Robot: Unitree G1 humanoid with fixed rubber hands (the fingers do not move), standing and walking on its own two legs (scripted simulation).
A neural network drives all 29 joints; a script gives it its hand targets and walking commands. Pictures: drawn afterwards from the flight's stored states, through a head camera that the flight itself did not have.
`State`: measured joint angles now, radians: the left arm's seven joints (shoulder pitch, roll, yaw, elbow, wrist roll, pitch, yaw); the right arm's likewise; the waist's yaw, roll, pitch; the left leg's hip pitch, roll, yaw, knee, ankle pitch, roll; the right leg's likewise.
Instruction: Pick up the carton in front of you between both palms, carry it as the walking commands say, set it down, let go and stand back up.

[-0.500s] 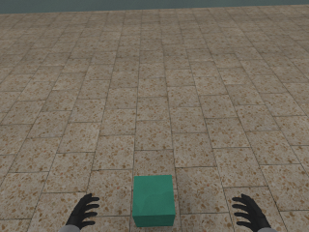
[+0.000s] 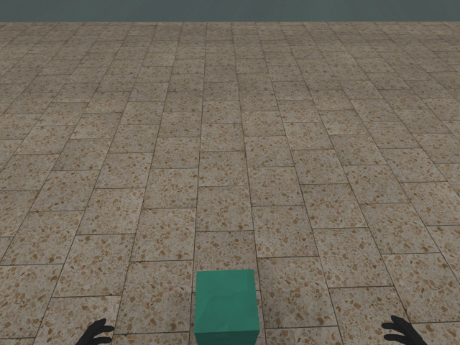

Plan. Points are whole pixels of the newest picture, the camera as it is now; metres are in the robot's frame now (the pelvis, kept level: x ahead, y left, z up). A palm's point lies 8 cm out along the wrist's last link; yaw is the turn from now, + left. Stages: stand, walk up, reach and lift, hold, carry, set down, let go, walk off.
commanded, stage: stand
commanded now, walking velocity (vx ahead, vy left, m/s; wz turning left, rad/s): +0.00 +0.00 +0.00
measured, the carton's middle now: (226, 310) +0.38 +0.04 -0.65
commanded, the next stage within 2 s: none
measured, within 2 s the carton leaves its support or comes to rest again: neither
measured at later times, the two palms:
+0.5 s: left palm out of the picture +0.09 +0.30 -0.10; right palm out of the picture +0.10 -0.30 -0.08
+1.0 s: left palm out of the picture +0.06 +0.31 -0.10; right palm out of the picture +0.08 -0.31 -0.09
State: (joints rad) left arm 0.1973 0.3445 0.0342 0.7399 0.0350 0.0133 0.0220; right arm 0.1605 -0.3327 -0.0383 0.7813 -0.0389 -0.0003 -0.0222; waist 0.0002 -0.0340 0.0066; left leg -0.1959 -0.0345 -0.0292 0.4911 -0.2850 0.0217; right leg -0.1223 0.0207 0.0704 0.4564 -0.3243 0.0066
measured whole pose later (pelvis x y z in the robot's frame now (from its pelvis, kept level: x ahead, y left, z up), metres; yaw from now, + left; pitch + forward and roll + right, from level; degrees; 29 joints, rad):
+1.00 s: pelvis -0.02 +0.00 +0.01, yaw +0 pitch -3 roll +0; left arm 0.16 0.38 0.01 0.97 0.02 -0.01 0.01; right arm 0.12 -0.38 -0.01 1.01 -0.02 -0.01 -0.01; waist 0.00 -0.02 0.03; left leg -0.14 -0.04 -0.04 0.37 -0.19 0.02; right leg -0.07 0.01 0.07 0.34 -0.23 0.01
